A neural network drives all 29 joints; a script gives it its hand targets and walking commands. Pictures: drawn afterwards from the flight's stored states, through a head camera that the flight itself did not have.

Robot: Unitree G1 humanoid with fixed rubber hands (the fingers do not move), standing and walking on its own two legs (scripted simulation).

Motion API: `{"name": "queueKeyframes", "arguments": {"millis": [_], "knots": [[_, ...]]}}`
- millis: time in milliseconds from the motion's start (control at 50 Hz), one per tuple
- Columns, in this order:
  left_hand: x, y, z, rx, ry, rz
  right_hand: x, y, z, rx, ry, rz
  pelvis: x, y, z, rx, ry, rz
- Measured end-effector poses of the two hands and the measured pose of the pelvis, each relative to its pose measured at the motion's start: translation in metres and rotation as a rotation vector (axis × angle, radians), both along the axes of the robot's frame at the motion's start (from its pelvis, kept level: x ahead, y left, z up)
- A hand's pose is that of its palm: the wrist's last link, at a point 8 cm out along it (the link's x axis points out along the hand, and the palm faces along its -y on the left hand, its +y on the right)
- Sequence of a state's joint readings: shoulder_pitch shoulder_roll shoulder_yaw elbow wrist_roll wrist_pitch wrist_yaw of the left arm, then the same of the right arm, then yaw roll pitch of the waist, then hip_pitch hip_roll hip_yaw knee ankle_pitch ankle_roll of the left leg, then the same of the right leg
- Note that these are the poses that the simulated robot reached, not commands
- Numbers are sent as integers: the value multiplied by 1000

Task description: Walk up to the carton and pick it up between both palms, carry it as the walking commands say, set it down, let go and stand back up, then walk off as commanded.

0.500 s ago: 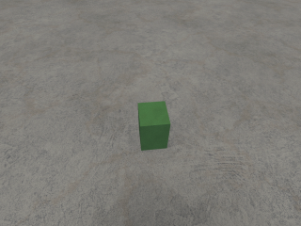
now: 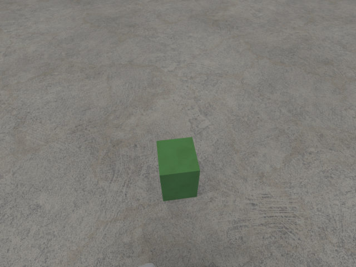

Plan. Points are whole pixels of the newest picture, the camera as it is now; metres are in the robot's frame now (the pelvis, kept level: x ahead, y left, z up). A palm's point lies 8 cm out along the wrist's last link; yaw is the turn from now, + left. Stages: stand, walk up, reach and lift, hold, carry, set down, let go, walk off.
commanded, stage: walk up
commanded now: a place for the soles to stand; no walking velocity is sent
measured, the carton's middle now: (177, 169) +0.73 +0.03 -0.60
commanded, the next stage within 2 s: none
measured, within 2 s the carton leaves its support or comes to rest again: neither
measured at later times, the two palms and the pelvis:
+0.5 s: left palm (84, 213) +0.29 +0.27 -0.10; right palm (344, 253) +0.19 -0.37 -0.11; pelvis +0.15 -0.04 -0.01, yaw +0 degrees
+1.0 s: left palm (83, 216) +0.28 +0.27 -0.09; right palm (310, 193) +0.33 -0.34 -0.08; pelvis +0.20 -0.04 +0.02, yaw +4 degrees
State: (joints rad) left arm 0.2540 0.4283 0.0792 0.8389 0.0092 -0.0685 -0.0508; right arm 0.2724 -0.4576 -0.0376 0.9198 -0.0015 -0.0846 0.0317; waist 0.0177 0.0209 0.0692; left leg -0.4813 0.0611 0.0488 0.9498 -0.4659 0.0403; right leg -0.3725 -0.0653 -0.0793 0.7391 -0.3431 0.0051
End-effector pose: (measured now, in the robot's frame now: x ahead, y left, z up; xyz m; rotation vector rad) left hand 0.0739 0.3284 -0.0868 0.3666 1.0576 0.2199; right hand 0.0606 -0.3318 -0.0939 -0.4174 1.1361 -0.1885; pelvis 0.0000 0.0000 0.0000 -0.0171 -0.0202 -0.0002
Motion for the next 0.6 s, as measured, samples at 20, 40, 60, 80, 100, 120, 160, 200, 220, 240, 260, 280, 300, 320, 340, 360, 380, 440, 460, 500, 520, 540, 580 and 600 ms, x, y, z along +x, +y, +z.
{"name": "queueKeyframes", "arguments": {"millis": [20,40,60,80,100,120,160,200,220,240,260,280,300,320,340,360,380,440,460,500,520,540,580,600], "knots": [[1,2,-3,-6,17,5,13,3,2,0,-12,11,8,2,0,4,1,1],[4,4,-7,-11,33,7,24,6,4,-4,-26,22,16,4,-1,8,2,-1],[7,7,-12,-14,49,6,35,7,5,-13,-45,27,24,7,-4,17,0,-9],[12,8,-17,-16,67,9,43,7,6,-26,-62,29,32,9,-7,22,2,-13],[18,7,-20,-18,86,12,49,7,7,-35,-74,23,40,10,-7,24,2,-14],[26,5,-22,-21,100,11,53,6,10,-38,-79,9,47,9,-6,28,0,-15],[46,1,-21,-30,108,-2,59,3,16,-48,-69,-15,62,7,-1,35,-2,-17],[69,-6,-19,-39,100,-20,62,-2,21,-59,-47,-32,76,3,4,36,-2,-21],[81,-9,-17,-43,94,-30,63,-6,23,-64,-34,-38,82,1,6,35,-2,-23],[94,-12,-15,-46,86,-42,64,-9,25,-68,-20,-42,89,-1,7,33,-2,-24],[107,-16,-13,-47,76,-53,66,-14,25,-71,-5,-47,95,-4,8,30,-2,-24],[121,-20,-11,-47,65,-63,67,-18,25,-72,10,-53,102,-7,8,28,-2,-24],[134,-24,-9,-44,52,-71,69,-23,23,-71,23,-59,108,-11,8,26,-1,-24],[147,-29,-7,-38,38,-80,72,-28,20,-71,36,-65,115,-14,7,24,-1,-24],[160,-33,-7,-27,21,-88,76,-33,16,-68,46,-73,121,-19,4,23,-2,-21],[172,-35,-8,-13,1,-93,81,-39,10,-64,54,-78,128,-25,-1,27,-3,-15],[182,-38,-8,-2,-17,-89,86,-42,4,-60,62,-83,133,-30,-5,24,-7,-10],[203,-48,-8,1,-52,-66,108,-45,-7,-48,79,-78,143,-37,-7,22,-14,4],[207,-51,-7,-1,-55,-59,117,-44,-9,-43,77,-69,146,-38,-7,23,-13,5],[214,-56,-9,-8,-55,-49,134,-40,-12,-33,64,-50,152,-39,-7,21,-10,9],[217,-57,-10,-13,-54,-45,141,-39,-13,-30,57,-42,155,-39,-8,22,-9,11],[220,-58,-13,-19,-53,-41,147,-38,-15,-32,53,-33,158,-39,-10,19,-10,14],[222,-60,-18,-36,-44,-19,156,-35,-17,-35,56,-26,165,-38,-11,26,-13,15],[223,-63,-19,-48,-35,-3,161,-33,-17,-31,62,-22,168,-38,-9,23,-11,17]]}}
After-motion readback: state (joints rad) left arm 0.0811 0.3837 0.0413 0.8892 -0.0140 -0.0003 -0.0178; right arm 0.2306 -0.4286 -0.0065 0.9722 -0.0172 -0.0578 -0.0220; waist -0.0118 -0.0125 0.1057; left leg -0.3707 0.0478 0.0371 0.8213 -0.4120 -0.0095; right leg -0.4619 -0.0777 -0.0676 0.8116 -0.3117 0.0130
